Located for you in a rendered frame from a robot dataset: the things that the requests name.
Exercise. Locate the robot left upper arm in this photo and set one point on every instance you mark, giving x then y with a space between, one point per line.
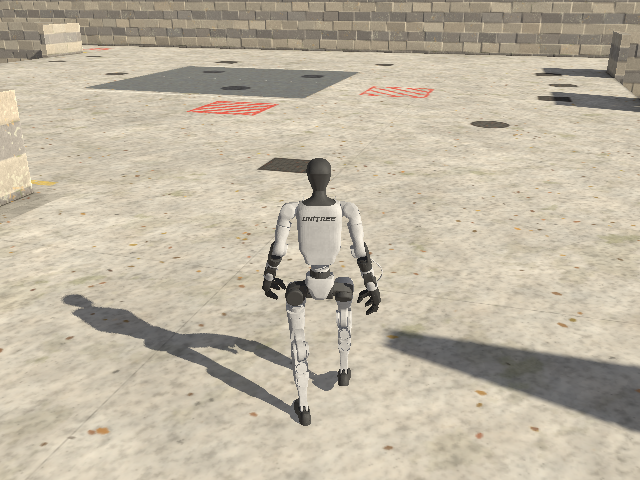
287 212

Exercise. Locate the left robot forearm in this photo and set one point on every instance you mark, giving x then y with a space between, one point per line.
271 265

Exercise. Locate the right robot forearm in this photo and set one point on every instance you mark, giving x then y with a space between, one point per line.
367 271

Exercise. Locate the left robot hand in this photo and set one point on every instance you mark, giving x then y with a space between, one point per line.
272 284

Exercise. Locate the left robot foot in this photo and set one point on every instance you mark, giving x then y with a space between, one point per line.
304 417

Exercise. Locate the right robot hand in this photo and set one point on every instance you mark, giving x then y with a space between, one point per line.
374 300

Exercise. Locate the robot torso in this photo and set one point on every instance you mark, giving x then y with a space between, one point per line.
319 236

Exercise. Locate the robot right upper arm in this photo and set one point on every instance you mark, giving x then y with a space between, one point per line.
351 211

